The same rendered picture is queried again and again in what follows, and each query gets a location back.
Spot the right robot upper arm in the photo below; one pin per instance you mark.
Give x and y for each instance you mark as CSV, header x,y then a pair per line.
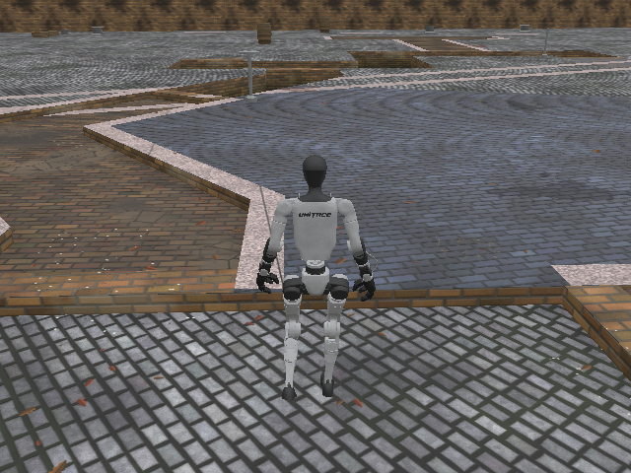
x,y
346,208

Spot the left robot upper arm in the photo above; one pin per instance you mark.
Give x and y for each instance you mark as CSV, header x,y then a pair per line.
x,y
284,208

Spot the robot left forearm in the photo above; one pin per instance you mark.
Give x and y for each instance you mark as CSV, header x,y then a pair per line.
x,y
266,260

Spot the robot right forearm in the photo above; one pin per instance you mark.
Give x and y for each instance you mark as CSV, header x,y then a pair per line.
x,y
363,264

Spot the humanoid robot head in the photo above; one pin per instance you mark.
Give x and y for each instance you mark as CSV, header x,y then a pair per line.
x,y
314,169

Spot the left robot hand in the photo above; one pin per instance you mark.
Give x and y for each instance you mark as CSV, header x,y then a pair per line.
x,y
268,279

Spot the right robot hand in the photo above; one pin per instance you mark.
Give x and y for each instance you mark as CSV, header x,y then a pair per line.
x,y
370,286

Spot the robot right foot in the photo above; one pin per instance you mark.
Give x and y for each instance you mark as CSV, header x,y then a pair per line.
x,y
327,388

